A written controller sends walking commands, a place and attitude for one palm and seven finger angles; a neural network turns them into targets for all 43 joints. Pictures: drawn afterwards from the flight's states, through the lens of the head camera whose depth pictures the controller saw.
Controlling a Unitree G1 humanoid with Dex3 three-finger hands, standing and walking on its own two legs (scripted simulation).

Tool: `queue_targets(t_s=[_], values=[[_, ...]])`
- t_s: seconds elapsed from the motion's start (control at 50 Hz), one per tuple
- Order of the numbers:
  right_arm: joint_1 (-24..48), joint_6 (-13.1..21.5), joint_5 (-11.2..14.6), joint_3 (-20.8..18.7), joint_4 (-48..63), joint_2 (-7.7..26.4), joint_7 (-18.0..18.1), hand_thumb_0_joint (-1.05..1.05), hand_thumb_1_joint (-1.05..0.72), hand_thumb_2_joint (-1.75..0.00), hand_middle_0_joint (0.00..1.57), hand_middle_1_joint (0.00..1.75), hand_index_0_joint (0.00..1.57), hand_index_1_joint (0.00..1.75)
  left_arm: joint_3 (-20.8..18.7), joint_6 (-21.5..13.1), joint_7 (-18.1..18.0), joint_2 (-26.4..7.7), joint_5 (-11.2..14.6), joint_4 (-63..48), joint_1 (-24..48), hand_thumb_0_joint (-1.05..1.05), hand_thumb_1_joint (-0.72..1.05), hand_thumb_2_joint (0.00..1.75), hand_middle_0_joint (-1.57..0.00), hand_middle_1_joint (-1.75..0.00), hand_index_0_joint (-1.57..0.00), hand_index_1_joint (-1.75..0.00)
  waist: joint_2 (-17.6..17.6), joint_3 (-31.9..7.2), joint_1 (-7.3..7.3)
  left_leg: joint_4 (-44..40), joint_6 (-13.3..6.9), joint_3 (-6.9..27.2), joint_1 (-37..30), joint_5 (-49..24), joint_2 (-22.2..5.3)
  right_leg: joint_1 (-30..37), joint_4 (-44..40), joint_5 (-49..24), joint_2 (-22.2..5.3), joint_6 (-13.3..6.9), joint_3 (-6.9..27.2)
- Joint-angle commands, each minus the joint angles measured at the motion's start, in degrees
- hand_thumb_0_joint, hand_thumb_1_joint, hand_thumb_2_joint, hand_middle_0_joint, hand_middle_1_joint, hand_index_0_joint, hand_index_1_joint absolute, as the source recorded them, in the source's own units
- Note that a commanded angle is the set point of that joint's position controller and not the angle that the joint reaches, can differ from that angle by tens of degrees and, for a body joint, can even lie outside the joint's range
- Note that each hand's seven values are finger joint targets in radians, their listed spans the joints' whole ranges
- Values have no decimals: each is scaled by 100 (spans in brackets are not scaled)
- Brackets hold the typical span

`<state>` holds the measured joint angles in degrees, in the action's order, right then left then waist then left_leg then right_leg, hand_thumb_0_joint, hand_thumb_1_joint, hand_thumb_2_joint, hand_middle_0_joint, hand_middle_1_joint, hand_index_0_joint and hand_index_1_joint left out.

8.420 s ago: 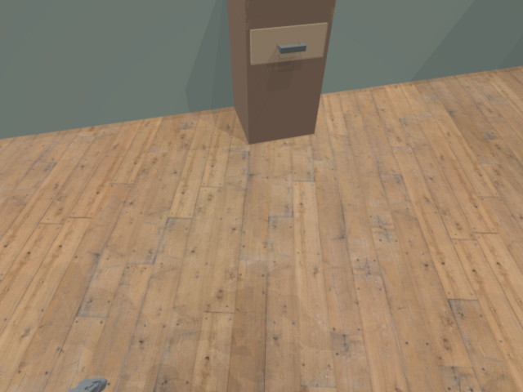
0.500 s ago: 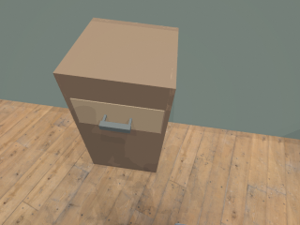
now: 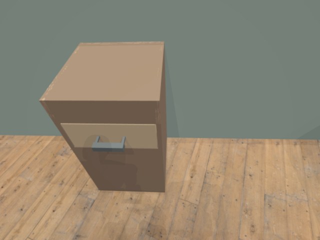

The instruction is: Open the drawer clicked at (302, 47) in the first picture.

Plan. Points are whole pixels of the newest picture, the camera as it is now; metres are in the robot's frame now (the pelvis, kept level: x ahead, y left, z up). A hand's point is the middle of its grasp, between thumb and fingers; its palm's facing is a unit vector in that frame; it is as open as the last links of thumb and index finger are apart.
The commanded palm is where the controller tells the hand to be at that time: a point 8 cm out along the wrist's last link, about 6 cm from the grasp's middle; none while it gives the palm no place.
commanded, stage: come to a stop and stand still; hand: left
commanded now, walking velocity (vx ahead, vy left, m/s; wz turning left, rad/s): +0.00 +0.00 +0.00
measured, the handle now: (109, 142) +0.53 +0.24 -0.18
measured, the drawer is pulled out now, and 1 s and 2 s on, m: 0.00 0.00 0.00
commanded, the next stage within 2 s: look again from close up in 0.92 s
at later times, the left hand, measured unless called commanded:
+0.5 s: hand out of the picture +0.01 +0.12 -0.18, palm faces +0.08 -0.98 -0.17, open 7.4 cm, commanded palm none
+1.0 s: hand out of the picture +0.05 +0.17 -0.18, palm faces +0.06 -0.97 -0.23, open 7.4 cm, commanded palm none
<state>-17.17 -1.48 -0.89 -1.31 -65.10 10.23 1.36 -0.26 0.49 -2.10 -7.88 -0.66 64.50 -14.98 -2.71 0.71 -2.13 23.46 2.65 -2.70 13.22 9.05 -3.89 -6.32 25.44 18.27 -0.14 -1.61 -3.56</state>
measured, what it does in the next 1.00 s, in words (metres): shifts its weight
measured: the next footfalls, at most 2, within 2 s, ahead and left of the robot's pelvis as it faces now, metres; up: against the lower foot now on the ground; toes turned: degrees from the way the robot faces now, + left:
none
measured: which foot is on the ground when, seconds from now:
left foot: down 0.00-1.00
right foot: down 0.00-1.00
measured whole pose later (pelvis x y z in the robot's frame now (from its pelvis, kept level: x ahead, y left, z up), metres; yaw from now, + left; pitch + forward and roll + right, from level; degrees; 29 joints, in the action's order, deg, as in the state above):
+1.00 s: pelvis +0.06 -0.01 +0.00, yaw +0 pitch -1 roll +2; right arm -13.9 -0.2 -0.6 -0.2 -65.0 9.1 3.0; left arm -1.1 -0.1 -2.8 -8.2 -0.5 63.9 -16.9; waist 0.0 2.3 -0.1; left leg 25.4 4.0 -2.6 8.8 15.4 -3.9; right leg 0.1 23.5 22.8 -0.1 -2.0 -3.9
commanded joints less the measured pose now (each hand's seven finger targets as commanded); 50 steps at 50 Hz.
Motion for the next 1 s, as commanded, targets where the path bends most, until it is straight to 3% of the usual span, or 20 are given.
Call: queue_targets(t_s=[0.0, 0.08, 0.16, 0.24, 0.44, 0.58, 0.64, 0.78, 0.94, 0.98], values=[[-242, 77, -2, 8, 39, 209, 16, 0, -90, -90, 20, 30, 20, 30, -117, -79, -4, -637, 61, -165, -239, 0, 90, 90, -20, -30, -20, -30, 638, 729, 116, -67, -172, 201, -334, -163, -156, -1103, -1202, 51, -696, -88, 732], [-404, 64, -5, 28, -41, 143, 39, 0, -90, -90, 20, 30, 20, 30, -129, -85, -12, -595, 64, -154, -332, 0, 90, 90, -20, -30, -20, -30, 530, 711, 117, 11, -147, 169, -320, -245, -178, -986, -1210, -131, -690, -129, 739], [-469, 88, 11, 29, -78, 94, 77, 0, -90, -90, 20, 30, 20, 30, -133, -102, -25, -511, 70, -101, -496, 0, 90, 90, -20, -30, -20, -30, 432, 583, 149, 53, -145, 164, -349, -483, -210, -723, -1063, -864, -665, -112, 623], [-483, 128, 20, 38, -96, 90, 122, 0, -90, -90, 20, 30, 20, 30, -149, -132, -49, -450, 64, -53, -676, 0, 90, 90, -20, -30, -20, -30, 455, 287, 178, 161, -151, 115, -425, -873, -222, -303, -762, -2233, -652, -71, 484], [-256, 138, 41, 19, -17, 67, 182, 0, -90, -90, 20, 30, 20, 30, -171, -126, -94, -377, 31, 19, -905, 0, 90, 90, -20, -30, -20, -30, 451, 271, 200, 361, -193, 28, -558, -1204, -215, -104, -532, -3349, -650, 50, 379], [-125, 134, 37, 22, 31, 161, 188, 0, -90, -90, 20, 30, 20, 30, -165, -103, -97, -396, 17, -12, -878, 0, 90, 90, -20, -30, -20, -30, 353, 369, 186, 351, -226, 49, -766, -1511, -252, -198, -494, -3151, -618, 24, 332], [-65, 155, 35, 22, 81, 225, 197, 0, -90, -90, 20, 30, 20, 30, -187, -114, -90, -477, 18, -27, -888, 0, 90, 90, -20, -30, -20, -30, 385, 197, 197, 412, -240, 36, -803, -1809, -248, -5, -421, -3532, -634, 37, 304], [-45, 171, 29, 21, 122, 307, 194, 0, -90, -90, 20, 30, 20, 30, -193, -97, -87, -535, 18, -94, -801, 0, 90, 90, -20, -30, -20, -30, 364, 156, 200, 367, -278, 63, -919, -2076, -264, 30, -373, -3347, -616, 21, 282], [-10, 176, 33, 40, 111, 358, 179, 0, -90, -90, 20, 30, 20, 30, -190, -97, -79, -624, 33, -125, -768, 0, 90, 90, -20, -30, -20, -30, 478, 219, 245, 261, -284, 86, -886, -2006, -259, 97, -436, -3243, -640, 36, 257], [-33, 177, 33, 43, 90, 348, 170, 0, -90, -90, 20, 30, 20, 30, -184, -89, -76, -612, 30, -146, -729, 0, 90, 90, -20, -30, -20, -30, 418, 288, 241, 190, -283, 104, -870, -1890, -257, 56, -484, -2940, -629, 35, 262]])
